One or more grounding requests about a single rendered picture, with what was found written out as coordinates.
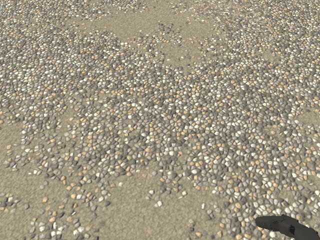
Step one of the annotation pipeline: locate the right robot hand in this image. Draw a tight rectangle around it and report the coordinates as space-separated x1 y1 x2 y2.
255 214 320 240

